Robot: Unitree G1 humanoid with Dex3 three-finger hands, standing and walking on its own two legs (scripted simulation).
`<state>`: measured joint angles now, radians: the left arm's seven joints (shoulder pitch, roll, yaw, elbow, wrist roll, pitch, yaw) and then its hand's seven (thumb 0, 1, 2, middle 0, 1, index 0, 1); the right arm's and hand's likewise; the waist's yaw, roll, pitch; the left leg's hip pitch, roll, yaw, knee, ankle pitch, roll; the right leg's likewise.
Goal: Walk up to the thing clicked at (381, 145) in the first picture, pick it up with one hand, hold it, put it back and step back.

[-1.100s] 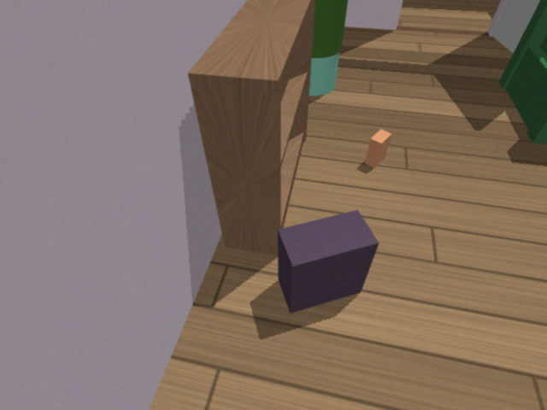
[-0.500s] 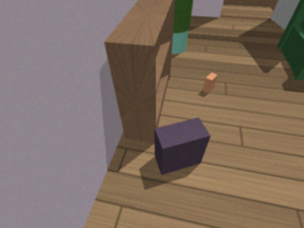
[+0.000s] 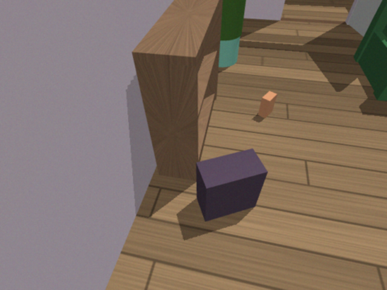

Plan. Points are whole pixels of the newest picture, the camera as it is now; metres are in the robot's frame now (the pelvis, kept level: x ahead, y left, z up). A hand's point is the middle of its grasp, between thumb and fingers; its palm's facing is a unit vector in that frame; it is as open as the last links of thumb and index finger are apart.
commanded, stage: stand
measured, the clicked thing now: (267, 104) +1.59 -0.55 -0.70
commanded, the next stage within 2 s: walk up in 0.02 s
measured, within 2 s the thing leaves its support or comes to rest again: neither
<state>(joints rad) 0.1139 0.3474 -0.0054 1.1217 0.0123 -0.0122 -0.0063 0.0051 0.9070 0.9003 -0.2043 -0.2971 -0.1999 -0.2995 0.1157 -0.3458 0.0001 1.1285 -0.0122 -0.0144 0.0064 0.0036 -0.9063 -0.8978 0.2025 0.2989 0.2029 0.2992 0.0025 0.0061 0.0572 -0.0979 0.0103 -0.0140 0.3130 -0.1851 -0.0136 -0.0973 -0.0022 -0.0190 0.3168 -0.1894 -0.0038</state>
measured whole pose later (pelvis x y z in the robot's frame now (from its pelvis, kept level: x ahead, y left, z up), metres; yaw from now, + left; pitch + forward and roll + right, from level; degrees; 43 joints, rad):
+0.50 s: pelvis -0.02 +0.10 +0.00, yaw -29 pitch -2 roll -3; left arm 0.24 0.46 0.08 0.77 0.04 0.05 -0.04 0.01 0.91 0.90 -0.20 -0.30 -0.20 -0.30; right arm 0.17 -0.35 -0.10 0.84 -0.03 0.02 0.02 0.00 -0.90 -0.90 0.20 0.30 0.20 0.30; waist -0.02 -0.03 0.12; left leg -0.16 0.02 0.05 0.43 -0.24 0.05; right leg -0.47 0.06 0.11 1.03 -0.33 0.02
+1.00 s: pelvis -0.01 +0.05 -0.02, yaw -54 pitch -2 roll +1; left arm 0.24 0.37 0.03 0.70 0.01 0.01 -0.03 0.00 0.91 0.90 -0.20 -0.30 -0.20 -0.30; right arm 0.30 -0.40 -0.07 0.78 0.00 0.02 0.05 0.01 -0.91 -0.90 0.20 0.30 0.20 0.30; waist -0.04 0.03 0.12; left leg -0.42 0.07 0.03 1.06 -0.49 -0.02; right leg -0.21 0.05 0.09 0.56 -0.31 -0.04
